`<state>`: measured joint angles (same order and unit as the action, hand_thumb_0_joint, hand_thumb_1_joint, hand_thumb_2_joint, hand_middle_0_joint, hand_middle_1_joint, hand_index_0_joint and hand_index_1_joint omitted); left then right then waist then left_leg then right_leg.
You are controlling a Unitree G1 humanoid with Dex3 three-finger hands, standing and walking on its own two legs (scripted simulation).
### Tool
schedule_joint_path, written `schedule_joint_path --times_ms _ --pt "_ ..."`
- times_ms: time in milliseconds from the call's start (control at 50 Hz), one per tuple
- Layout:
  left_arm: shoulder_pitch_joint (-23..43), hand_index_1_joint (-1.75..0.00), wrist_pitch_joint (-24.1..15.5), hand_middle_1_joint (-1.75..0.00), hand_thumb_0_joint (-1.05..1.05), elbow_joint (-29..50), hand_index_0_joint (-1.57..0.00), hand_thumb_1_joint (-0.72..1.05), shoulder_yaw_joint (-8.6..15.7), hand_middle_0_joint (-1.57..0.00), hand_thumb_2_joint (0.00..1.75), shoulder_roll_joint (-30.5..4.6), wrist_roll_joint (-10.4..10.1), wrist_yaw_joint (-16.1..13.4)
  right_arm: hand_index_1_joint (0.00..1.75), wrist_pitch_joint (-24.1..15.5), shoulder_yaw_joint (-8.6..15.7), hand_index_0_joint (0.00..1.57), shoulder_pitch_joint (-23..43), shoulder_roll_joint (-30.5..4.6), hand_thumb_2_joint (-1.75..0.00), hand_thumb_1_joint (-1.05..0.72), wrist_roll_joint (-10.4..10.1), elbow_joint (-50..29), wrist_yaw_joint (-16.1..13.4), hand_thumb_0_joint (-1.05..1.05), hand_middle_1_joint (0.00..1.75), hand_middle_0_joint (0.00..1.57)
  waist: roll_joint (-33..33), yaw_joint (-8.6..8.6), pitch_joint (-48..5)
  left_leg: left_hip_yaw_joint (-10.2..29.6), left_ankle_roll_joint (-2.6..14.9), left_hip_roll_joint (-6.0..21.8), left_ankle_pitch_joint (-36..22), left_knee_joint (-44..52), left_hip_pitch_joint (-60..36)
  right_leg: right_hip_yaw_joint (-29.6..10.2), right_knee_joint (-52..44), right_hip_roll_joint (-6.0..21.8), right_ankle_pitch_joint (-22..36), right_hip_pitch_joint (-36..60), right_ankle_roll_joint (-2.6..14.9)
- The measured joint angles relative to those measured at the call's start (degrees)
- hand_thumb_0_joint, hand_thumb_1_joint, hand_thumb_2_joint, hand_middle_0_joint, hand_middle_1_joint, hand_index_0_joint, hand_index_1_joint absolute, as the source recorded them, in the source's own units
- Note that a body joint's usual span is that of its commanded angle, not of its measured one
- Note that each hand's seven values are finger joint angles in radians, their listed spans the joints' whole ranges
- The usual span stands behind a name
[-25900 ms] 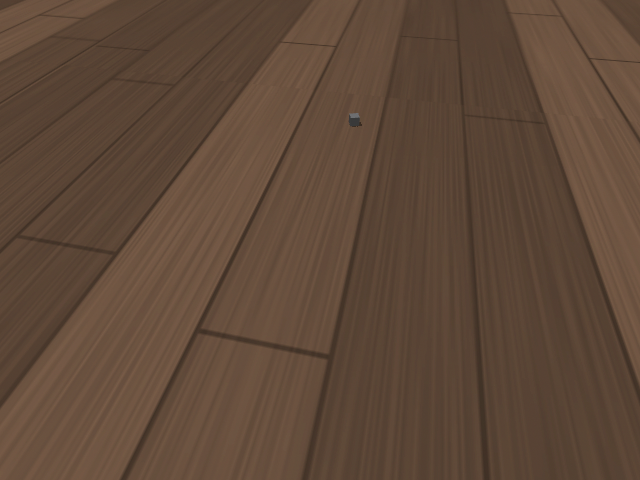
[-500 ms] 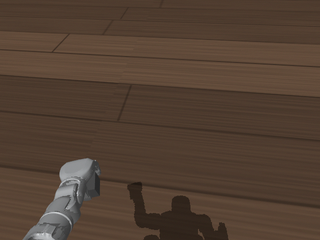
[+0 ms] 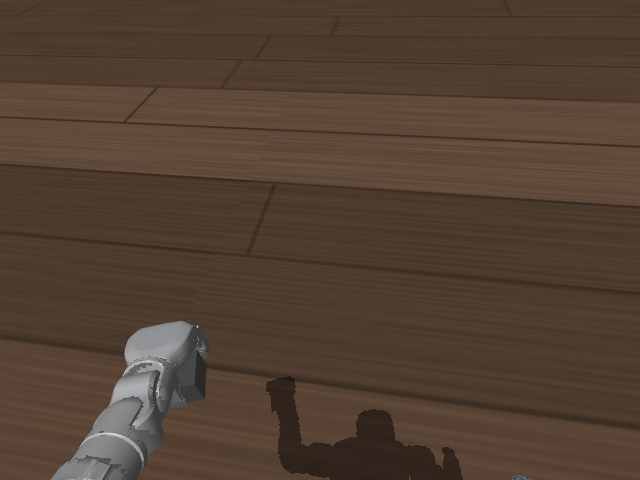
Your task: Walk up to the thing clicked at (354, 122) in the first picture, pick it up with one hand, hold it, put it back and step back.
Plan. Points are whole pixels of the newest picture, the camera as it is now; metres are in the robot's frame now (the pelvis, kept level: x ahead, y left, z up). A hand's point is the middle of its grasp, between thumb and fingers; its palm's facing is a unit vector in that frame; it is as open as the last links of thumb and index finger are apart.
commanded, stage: hold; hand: left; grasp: from above
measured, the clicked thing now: (182, 377) +0.32 +0.23 -0.09
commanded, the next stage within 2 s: crouch in 1.12 s
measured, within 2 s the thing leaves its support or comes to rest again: neither
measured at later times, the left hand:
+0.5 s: hand (171, 381) +0.29 +0.22 -0.04, palm faces -0.42 -0.09 -0.90, open 8.1 cm
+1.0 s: hand (167, 379) +0.29 +0.22 -0.03, palm faces -0.42 -0.09 -0.90, open 8.2 cm
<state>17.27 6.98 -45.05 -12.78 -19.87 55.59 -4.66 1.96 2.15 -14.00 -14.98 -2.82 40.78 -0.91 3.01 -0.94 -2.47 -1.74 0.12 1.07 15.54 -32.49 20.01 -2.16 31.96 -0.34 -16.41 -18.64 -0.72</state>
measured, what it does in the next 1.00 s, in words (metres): stands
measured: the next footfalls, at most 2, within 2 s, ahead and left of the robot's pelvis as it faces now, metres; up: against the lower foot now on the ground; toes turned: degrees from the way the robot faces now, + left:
none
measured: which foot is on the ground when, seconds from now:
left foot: down 0.00-1.00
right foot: down 0.00-1.00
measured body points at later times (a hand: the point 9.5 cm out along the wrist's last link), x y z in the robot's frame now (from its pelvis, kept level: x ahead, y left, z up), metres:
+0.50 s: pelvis -0.01 +0.00 +0.00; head -0.01 -0.03 +0.45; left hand +0.31 +0.22 +0.02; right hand +0.13 -0.26 -0.11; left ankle +0.01 +0.12 -0.73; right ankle +0.00 -0.13 -0.73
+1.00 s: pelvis +0.00 +0.00 +0.01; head +0.00 -0.02 +0.46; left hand +0.31 +0.23 +0.02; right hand +0.14 -0.25 -0.11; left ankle +0.01 +0.12 -0.73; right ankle +0.00 -0.13 -0.73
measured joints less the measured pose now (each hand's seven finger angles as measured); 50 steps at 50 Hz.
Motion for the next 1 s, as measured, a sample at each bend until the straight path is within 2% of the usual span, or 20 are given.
schedule_joint_path --times_ms 400,700,1000 --pt "-1.7 -0.26 -0.1 -0.29 0.01 3.9 -0.90 0.31 -0.5 -0.87 0.17 -0.3 0.1 2.0 0.30 0.4 -0.4 0.20 1.7 0.0 -0.90 -0.90 -0.3 -0.5 -0.3 0.01 0.30 0.20 0.2 0.73 1.1 -0.1 -0.22 0.0 -2.0 3.2 -3.2 0.0 -2.4 0.0 1.6 2.8 0.22" --pt "-2.8 -0.27 -0.1 -0.29 0.01 7.1 -0.89 0.31 -0.6 -0.86 0.17 -1.1 0.0 4.9 0.30 0.8 -0.7 0.20 2.2 0.2 -0.90 -0.90 -0.7 -1.5 -0.5 0.01 0.30 0.20 0.3 1.26 1.6 -0.1 -0.23 -0.1 -2.7 4.8 -5.1 -0.1 -3.9 0.1 2.2 4.6 0.25" --pt "-2.3 -0.28 0.1 -0.30 0.01 6.5 -0.88 0.31 -0.4 -0.85 0.19 -0.6 0.6 4.1 0.30 1.1 -0.7 0.20 2.7 0.5 -0.90 -0.90 -0.6 -0.8 -0.3 0.01 0.30 0.20 0.0 1.47 1.7 0.0 -0.11 -0.2 -2.7 5.3 -5.4 0.0 -4.6 0.2 2.3 5.1 0.14"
